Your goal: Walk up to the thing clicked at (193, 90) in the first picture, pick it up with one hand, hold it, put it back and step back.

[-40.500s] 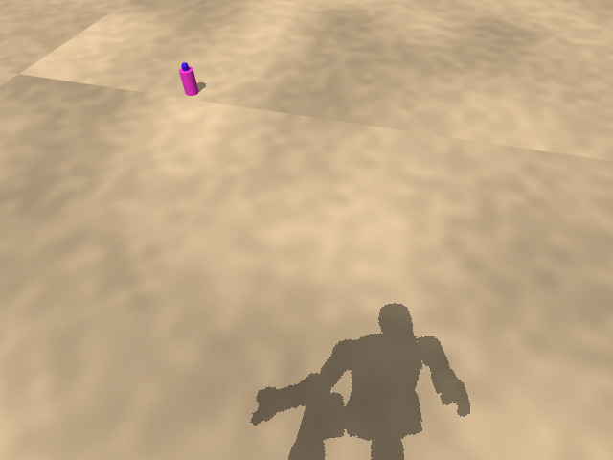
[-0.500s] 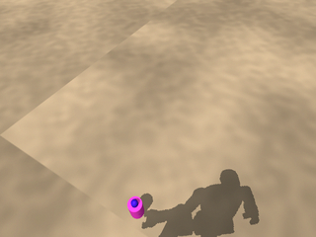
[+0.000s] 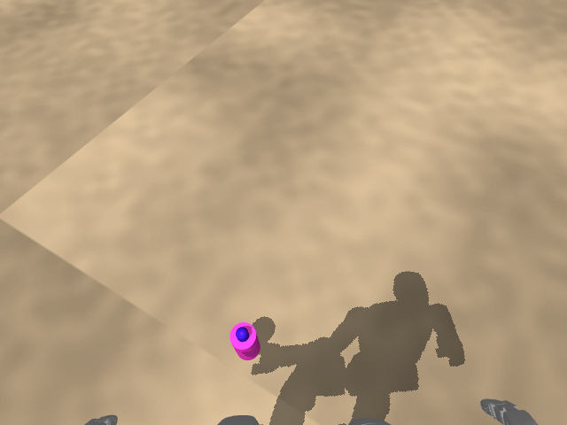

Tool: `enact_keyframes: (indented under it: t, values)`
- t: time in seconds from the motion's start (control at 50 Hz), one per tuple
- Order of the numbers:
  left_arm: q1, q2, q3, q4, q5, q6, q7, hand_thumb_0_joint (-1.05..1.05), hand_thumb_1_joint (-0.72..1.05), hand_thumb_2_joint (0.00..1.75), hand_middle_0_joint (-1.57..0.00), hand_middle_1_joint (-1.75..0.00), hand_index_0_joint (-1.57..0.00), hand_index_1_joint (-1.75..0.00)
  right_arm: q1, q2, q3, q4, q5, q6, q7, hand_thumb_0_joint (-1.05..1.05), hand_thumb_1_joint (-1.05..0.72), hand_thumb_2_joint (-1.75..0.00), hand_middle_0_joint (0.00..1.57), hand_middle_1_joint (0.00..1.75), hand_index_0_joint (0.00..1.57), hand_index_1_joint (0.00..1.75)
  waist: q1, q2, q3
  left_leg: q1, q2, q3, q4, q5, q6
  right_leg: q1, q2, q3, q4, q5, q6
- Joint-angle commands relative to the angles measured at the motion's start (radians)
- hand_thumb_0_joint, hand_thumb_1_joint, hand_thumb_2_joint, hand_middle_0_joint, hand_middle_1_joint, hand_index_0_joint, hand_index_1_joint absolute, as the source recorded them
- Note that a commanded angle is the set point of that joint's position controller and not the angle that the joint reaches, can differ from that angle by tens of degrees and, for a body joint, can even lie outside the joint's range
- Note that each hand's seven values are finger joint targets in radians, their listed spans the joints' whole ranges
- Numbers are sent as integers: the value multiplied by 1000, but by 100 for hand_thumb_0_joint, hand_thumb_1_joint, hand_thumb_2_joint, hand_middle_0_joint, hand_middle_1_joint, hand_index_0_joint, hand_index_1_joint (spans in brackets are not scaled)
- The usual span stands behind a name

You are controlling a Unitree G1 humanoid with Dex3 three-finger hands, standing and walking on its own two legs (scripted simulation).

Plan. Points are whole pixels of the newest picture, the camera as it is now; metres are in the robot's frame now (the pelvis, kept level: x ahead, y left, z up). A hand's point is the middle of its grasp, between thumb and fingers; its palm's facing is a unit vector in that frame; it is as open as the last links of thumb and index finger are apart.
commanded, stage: step back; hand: left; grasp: from the side
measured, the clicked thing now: (245, 340) +0.40 +0.15 -0.68
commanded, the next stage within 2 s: none
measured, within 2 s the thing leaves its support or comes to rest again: neither
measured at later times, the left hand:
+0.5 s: hand out of the picture +0.05 +0.32 -0.17, palm faces -0.09 -0.93 -0.36, open 7.4 cm
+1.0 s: hand out of the picture -0.07 +0.35 -0.17, palm faces -0.02 -0.94 -0.35, open 7.4 cm
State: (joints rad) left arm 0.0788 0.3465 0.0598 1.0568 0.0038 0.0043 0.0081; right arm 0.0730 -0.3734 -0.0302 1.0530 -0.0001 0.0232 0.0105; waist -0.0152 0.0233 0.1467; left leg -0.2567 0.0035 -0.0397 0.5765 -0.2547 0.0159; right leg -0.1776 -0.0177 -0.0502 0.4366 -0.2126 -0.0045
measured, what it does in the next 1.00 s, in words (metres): walks backwards: left foot, then right foot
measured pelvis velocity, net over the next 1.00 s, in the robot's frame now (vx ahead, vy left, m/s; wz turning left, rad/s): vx -0.21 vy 0.10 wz -0.02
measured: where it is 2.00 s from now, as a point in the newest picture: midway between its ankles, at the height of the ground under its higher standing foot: outside the picture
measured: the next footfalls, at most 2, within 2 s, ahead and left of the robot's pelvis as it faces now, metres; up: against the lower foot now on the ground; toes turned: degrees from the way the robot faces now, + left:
left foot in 0.16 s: -0.01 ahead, +0.14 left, +0.00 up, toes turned -2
right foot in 0.58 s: -0.07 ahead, -0.05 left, +0.00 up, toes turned +0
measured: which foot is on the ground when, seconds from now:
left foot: up 0.00-0.14, down 0.16-0.62, up 0.64-0.90, down 0.92-1.00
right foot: down 0.00-0.18, up 0.20-0.56, down 0.58-0.94, up 0.96-1.00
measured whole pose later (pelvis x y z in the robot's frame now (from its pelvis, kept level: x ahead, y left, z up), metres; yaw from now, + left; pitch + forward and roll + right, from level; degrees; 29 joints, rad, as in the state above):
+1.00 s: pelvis -0.21 +0.10 -0.02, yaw -1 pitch -3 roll +1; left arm 0.10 0.39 0.08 0.78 0.02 0.08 0.02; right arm 0.15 -0.36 -0.04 0.88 -0.04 0.02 -0.01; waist 0.00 -0.08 0.21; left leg -0.23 -0.05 -0.03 0.63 -0.35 0.03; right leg -0.43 0.02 0.12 0.82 -0.42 -0.01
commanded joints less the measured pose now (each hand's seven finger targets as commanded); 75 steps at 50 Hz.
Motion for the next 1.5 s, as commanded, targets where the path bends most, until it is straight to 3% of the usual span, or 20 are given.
enact_keyframes:
  t: [0.0, 0.12, 0.18, 0.3, 0.42, 0.52, 0.58, 0.62, 0.72, 0.82, 0.9, 0.94, 0.96, 1.02, 1.18, 1.28, 1.34, 1.38, 1.4, 1.48]
  values:
    - [-97, 301, 74, -151, 26, -6, 19, 0, 90, 90, -20, -30, -20, -30, 114, -190, -62, -87, -1, 25, -5, 0, -90, -90, 20, 30, 20, 30, -26, -213, -177, -3, -15, -49, 354, -275, 39, -85, -367, 279, -68, 406, -261]
    - [-99, 253, 54, -206, 12, 25, 14, 0, 90, 90, -20, -30, -20, -30, 147, -179, -72, -117, -17, 1, -9, 0, -90, -90, 20, 30, 20, 30, -24, -97, -184, 12, 7, 12, -129, 188, 22, -13, -177, 120, 201, 315, -109]
    - [-53, 186, 46, -224, 0, 49, 27, 0, 90, 90, -20, -30, -20, -30, 128, -312, -100, -145, -39, -16, -21, 0, -90, -90, 20, 30, 20, 30, 1, 125, -197, 160, 273, -321, -145, 765, 152, -283, 109, 177, 567, -424, -30]
    - [14, 218, 51, -209, -5, 47, 32, 0, 90, 90, -20, -30, -20, -30, 34, -230, -80, -207, -27, -22, -52, 0, -90, -90, 20, 30, 20, 30, 29, 121, -231, 265, 202, -200, -89, 696, 139, -354, 110, 239, 736, -272, -14]
    - [-9, 199, 52, -254, 7, 28, 27, 0, 90, 90, -20, -30, -20, -30, 134, -224, -86, -213, -18, -15, -61, 0, -90, -90, 20, 30, 20, 30, -39, 78, -219, 356, 230, -205, -46, 711, 188, -318, 67, 172, 437, -281, 20]
    - [87, 194, 63, -225, 20, 17, 14, 0, 90, 90, -20, -30, -20, -30, 59, -253, -87, -242, -11, -5, -48, 0, -90, -90, 20, 30, 20, 30, 2, 77, -227, 139, 210, -188, -38, 443, 162, -59, 49, 88, 125, -112, -25]
    - [146, 243, 79, -213, 29, 10, 11, 0, 90, 90, -20, -30, -20, -30, 11, -218, -77, -253, 4, -4, -40, 0, -90, -90, 20, 30, 20, 30, 31, -76, -246, -92, 109, -125, 64, 107, 72, 86, -95, 282, 39, 162, -123]
    - [15, 343, 97, -286, 32, 9, 7, 0, 90, 90, -20, -30, -20, -30, 9, -200, -79, -249, -3, 9, -43, 0, -90, -90, 20, 30, 20, 30, 43, -333, -113, -100, -105, -44, 495, -362, -14, -179, -379, 620, -130, 196, -341]
    - [-17, 241, 82, -327, 26, 4, 20, 0, 90, 90, -20, -30, -20, -30, 100, -191, -60, -210, 3, -3, -37, 0, -90, -90, 20, 30, 20, 30, 16, -141, -142, -167, -142, -96, 593, -258, -27, -54, -190, 312, -10, 418, -228]
    - [60, 238, 76, -342, 34, 25, 19, 0, 90, 90, -20, -30, -20, -30, 107, -171, -53, -240, -3, -17, -42, 0, -90, -90, 20, 30, 20, 30, 46, -195, -215, -159, -45, -7, 144, -262, -34, 169, -173, 266, 83, 453, -193]
    - [49, 230, 63, -368, 10, 55, 5, 0, 90, 90, -20, -30, -20, -30, 176, -190, -80, -218, -34, -31, -43, 0, -90, -90, 20, 30, 20, 30, 9, -143, -227, 114, 18, -40, -233, 158, -6, -32, -89, 226, 244, 244, -87]
    - [18, 211, 69, -380, 11, 54, 16, 0, 90, 90, -20, -30, -20, -30, 100, -366, -114, -248, -43, -28, -34, 0, -90, -90, 20, 30, 20, 30, -11, 172, -175, 40, 369, -437, -255, 357, 192, -274, 135, 181, 537, -403, -11]
    - [-24, 230, 77, -383, 26, 53, 25, 0, 90, 90, -20, -30, -20, -30, 83, -389, -123, -263, -38, -32, -36, 0, -90, -90, 20, 30, 20, 30, -51, 219, -146, -70, 440, -526, -290, 311, 284, -243, 110, 247, 691, -441, -3]
    - [96, 221, 81, -329, 4, 53, 13, 0, 90, 90, -20, -30, -20, -30, -24, -253, -80, -284, -44, -40, -46, 0, -90, -90, 20, 30, 20, 30, 60, 103, -144, 87, 228, -183, -159, 526, 168, -344, 128, 283, 821, -284, -17]
    - [99, 209, 83, -342, 20, 50, 6, 0, 90, 90, -20, -30, -20, -30, 119, -254, -97, -293, -23, -35, -57, 0, -90, -90, 20, 30, 20, 30, -26, 125, -182, 256, 259, -200, -113, 473, 229, -334, 92, 212, 592, -303, 47]
    - [184, 214, 88, -301, 23, 45, -11, 0, 90, 90, -20, -30, -20, -30, 51, -292, -107, -332, -33, -22, -50, 0, -90, -90, 20, 30, 20, 30, 7, 181, -234, 95, 260, -181, -107, 274, 199, -119, 29, 107, 285, -251, 14]
    - [293, 220, 100, -245, 33, 37, -22, 0, 90, 90, -20, -30, -20, -30, 14, -279, -99, -335, -18, -6, -48, 0, -90, -90, 20, 30, 20, 30, 66, 133, -251, -78, 185, -116, -27, 103, 104, 76, 24, 94, 25, -58, -45]
    - [196, 365, 132, -309, 45, 36, -28, 0, 90, 90, -20, -30, -20, -30, 31, -181, -76, -353, -5, -3, -57, 0, -90, -90, 20, 30, 20, 30, 61, -275, -136, -335, -95, 1, 309, -300, -12, -53, -266, 538, -136, -205, -188]
    - [109, 437, 140, -348, 53, 39, -22, 0, 90, 90, -20, -30, -20, -30, 18, -231, -97, -340, -13, 0, -74, 0, -90, -90, 20, 30, 20, 30, 88, -341, -83, -228, -75, -67, 531, -380, -26, -312, -399, 659, -214, -253, -307]
    - [-50, 253, 99, -385, 46, 33, -6, 0, 90, 90, -20, -30, -20, -30, 150, -211, -79, -256, -2, -8, -58, 0, -90, -90, 20, 30, 20, 30, -13, -186, -60, -196, -129, -92, 641, -183, -16, -256, -155, 251, -84, -9, -166]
